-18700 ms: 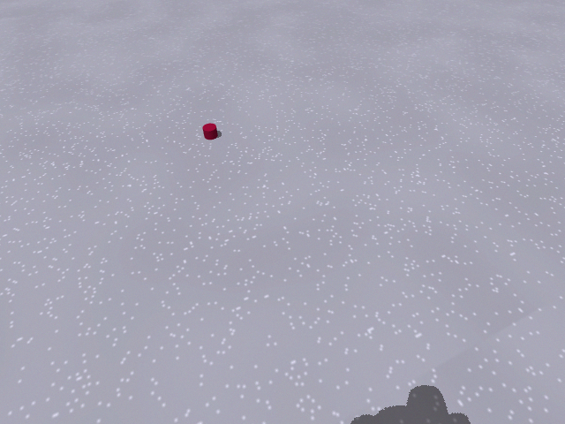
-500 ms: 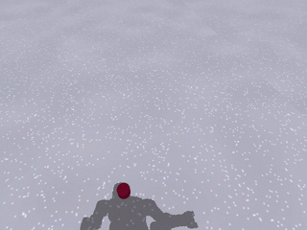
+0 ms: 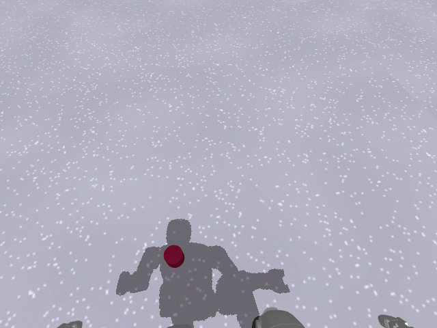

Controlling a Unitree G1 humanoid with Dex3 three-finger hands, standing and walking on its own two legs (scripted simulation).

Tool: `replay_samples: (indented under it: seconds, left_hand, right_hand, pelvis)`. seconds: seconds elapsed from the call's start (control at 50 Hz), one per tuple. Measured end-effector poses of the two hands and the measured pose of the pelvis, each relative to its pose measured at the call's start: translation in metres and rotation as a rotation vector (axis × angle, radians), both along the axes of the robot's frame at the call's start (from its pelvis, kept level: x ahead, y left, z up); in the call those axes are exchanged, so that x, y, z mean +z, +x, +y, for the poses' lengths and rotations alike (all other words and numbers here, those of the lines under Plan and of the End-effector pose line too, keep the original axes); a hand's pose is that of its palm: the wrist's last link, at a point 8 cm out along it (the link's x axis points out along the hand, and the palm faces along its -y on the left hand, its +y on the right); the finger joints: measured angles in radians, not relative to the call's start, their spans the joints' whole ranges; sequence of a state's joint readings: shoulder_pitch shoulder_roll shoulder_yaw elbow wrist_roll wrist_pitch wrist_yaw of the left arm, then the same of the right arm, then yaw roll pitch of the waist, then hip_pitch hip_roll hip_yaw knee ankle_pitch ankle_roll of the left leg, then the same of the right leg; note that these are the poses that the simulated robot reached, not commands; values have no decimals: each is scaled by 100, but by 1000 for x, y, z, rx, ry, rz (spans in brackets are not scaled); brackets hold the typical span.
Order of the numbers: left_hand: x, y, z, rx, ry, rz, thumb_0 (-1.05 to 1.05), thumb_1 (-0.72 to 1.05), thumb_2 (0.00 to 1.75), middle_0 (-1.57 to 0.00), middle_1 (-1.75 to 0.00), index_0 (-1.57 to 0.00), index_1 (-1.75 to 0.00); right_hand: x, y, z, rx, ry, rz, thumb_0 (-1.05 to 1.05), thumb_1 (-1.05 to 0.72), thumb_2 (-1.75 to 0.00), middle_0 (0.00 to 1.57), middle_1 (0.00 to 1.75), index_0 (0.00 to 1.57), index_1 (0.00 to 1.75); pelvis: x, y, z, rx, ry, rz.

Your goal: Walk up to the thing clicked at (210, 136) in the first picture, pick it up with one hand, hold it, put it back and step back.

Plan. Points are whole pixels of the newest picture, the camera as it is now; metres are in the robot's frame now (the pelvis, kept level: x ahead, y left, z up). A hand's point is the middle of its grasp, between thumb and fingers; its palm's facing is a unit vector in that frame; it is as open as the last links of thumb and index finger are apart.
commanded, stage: walk up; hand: left
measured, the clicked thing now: (174, 256) +0.44 +0.22 -0.72
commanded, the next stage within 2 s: none
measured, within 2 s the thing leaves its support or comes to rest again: neither
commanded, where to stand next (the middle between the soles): +0.04 +0.00 m, yaw -2 degrees
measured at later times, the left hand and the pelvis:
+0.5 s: hand out of the picture +0.00 +0.28 -0.15, palm faces +0.02 -0.93 -0.36, open 7.4 cm; pelvis -0.09 +0.01 +0.01, yaw +2 degrees
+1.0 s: hand out of the picture -0.04 +0.27 -0.09, palm faces +0.00 -0.86 -0.52, open 7.4 cm; pelvis -0.06 -0.03 +0.02, yaw +0 degrees
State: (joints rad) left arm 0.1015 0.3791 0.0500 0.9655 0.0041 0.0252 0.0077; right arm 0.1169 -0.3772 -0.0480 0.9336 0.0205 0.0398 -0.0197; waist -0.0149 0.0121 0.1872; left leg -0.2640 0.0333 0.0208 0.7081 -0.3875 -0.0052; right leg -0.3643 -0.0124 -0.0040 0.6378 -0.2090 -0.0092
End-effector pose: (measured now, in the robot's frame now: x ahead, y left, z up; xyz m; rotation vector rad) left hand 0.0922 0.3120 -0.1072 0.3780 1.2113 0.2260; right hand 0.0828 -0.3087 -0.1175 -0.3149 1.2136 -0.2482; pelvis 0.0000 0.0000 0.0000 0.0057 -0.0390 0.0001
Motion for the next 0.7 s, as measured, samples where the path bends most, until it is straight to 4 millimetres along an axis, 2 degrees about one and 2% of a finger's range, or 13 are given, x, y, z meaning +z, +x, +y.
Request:
replay_samples:
  seconds: [0.06, 0.12, 0.2, 0.26, 0.34, 0.4, 0.48, 0.58, 0.64, 0.7]
  left_hand:
    - [6, 9, -12, -26, 1, -32, 1, 91, 90, -20, -30, -21, -30]
    - [14, 16, -20, -42, 3, -69, 1, 91, 90, -20, -30, -21, -30]
    - [18, 20, -22, -47, 7, -136, 1, 90, 90, -20, -30, -21, -30]
    - [13, 13, -18, -38, -2, -182, 1, 90, 90, -20, -30, -21, -30]
    - [-5, -10, -3, -14, -30, -199, 1, 90, 90, -20, -30, -21, -30]
    - [-13, -41, 5, 17, -36, -134, 1, 90, 90, -20, -30, -21, -30]
    - [-11, -89, 12, 46, -42, -46, 1, 91, 90, -20, -30, -21, -30]
    - [-1, -143, 14, 15, -49, 66, 1, 91, 90, -20, -30, -21, -30]
    - [9, -153, 11, -4, -28, 92, 1, 91, 90, -20, -30, -21, -30]
    - [19, -149, 3, -27, 3, 56, 1, 91, 90, -20, -30, -21, -30]
  right_hand:
    - [-6, 13, -1, 5, 16, -14, 1, -91, -89, 21, 30, 20, 30]
    - [-5, 16, 1, 27, 26, -28, 0, -91, -89, 21, 30, 20, 30]
    - [-5, 4, 2, 68, 13, -17, 0, -91, -89, 21, 30, 20, 30]
    - [-4, -11, 3, 98, -12, 3, 0, -91, -89, 21, 30, 20, 30]
    - [0, -42, 6, 118, -54, 21, 0, -91, -89, 21, 30, 20, 30]
    - [11, -69, 9, 112, -56, 34, 0, -91, -89, 21, 30, 20, 30]
    - [28, -95, 8, 98, -70, 32, 0, -91, -89, 21, 30, 20, 30]
    - [43, -110, -1, 75, -53, -52, 1, -90, -89, 21, 30, 21, 30]
    - [47, -122, -15, 59, -46, -76, 0, -90, -89, 21, 30, 21, 30]
    - [41, -133, -36, 45, -37, -60, 0, -90, -89, 21, 30, 21, 30]
  pelvis:
    - [1, -7, -4, 1, 12, 0]
    - [4, -15, -5, 3, 22, 15]
    - [3, -28, -3, 21, 18, 28]
    - [-2, -41, -1, 46, 9, 26]
    - [-13, -65, 7, 67, 19, 11]
    - [-8, -80, 12, 56, 4, -1]
    - [3, -92, 10, 45, -15, 12]
    - [13, -91, 4, -2, -21, 17]
    - [16, -90, -6, -21, -21, 13]
    - [14, -89, -19, -32, -17, 4]
